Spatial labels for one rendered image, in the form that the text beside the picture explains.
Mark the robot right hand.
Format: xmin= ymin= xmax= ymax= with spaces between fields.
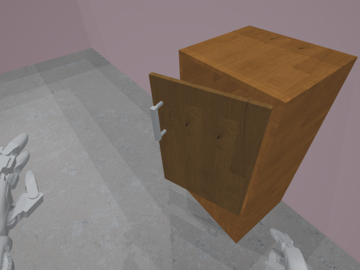
xmin=265 ymin=228 xmax=308 ymax=270

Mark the cupboard door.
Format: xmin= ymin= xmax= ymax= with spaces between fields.
xmin=149 ymin=72 xmax=273 ymax=216

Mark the handle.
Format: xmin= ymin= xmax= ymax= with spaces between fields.
xmin=150 ymin=101 xmax=167 ymax=141

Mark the robot left forearm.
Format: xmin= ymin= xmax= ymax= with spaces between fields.
xmin=0 ymin=235 xmax=15 ymax=270

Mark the robot left hand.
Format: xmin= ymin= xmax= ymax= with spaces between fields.
xmin=0 ymin=133 xmax=43 ymax=236

